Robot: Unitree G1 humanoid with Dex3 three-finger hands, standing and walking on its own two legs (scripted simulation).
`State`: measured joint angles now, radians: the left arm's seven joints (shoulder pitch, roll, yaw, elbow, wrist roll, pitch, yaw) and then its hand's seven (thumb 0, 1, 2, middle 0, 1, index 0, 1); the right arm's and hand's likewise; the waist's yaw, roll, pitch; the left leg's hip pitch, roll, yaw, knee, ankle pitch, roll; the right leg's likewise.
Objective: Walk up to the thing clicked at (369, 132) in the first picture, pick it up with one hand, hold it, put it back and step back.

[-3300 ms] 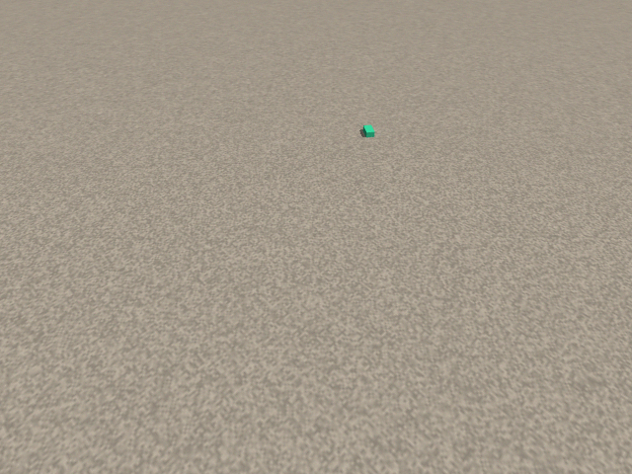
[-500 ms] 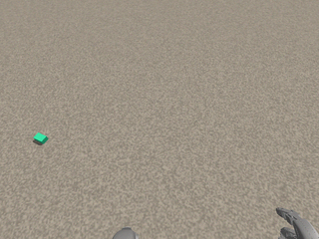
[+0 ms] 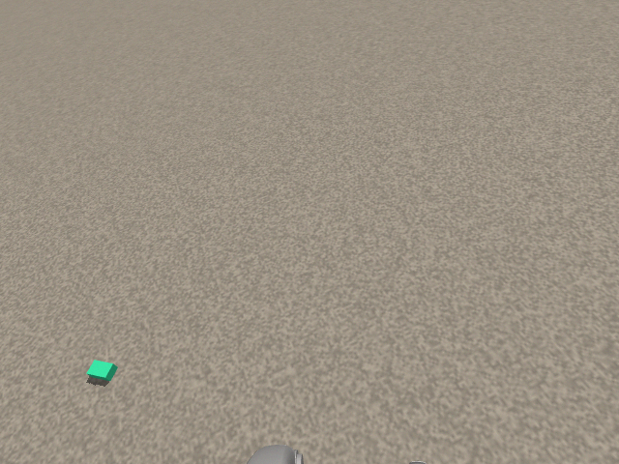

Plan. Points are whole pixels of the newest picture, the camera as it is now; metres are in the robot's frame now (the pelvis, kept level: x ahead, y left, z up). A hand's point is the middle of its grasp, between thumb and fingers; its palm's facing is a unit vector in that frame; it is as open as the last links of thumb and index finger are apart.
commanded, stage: walk up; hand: left
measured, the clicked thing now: (102, 370) +0.58 +0.83 -0.73
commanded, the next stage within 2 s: none
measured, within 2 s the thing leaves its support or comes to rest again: neither
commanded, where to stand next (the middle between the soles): +0.12 +0.68 m, yaw -21 degrees
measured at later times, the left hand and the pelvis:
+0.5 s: hand out of the picture +0.16 +0.52 -0.13, palm faces -0.18 -0.83 -0.53, open 7.4 cm; pelvis +0.03 +0.23 +0.00, yaw -8 degrees
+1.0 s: hand out of the picture +0.17 +0.80 -0.13, palm faces -0.16 -0.73 -0.67, open 7.4 cm; pelvis +0.02 +0.47 -0.04, yaw -14 degrees
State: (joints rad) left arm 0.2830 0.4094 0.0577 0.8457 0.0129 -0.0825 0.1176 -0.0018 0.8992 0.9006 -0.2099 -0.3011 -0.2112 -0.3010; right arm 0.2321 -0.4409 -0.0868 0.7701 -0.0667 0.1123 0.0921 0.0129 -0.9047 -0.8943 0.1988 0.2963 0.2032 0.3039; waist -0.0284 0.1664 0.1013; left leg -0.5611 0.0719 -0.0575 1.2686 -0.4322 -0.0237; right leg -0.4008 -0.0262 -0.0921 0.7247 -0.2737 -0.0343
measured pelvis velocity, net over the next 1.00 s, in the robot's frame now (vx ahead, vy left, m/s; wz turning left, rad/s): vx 0.02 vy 0.47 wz -0.24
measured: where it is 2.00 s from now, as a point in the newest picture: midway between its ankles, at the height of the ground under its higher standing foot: outside the picture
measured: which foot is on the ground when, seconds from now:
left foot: up 0.00-0.20, down 0.22-0.56, up 0.58-0.92, down 0.94-1.00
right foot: down 0.00-0.24, up 0.26-0.54, down 0.56-0.96, up 0.98-1.00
